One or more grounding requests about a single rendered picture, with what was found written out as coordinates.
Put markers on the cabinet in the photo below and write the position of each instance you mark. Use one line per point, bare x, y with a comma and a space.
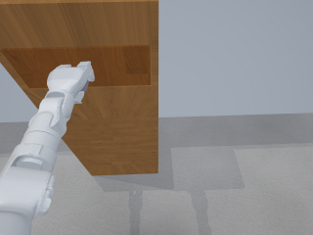
114, 130

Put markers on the drawer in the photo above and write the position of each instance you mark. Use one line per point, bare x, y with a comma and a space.
119, 65

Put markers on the left robot hand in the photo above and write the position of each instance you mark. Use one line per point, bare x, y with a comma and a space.
71, 79

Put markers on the robot left upper arm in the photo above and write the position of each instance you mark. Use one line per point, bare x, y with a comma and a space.
25, 193

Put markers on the handle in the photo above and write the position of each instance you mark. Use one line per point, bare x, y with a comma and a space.
85, 86

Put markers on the left robot forearm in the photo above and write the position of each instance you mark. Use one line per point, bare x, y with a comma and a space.
42, 138

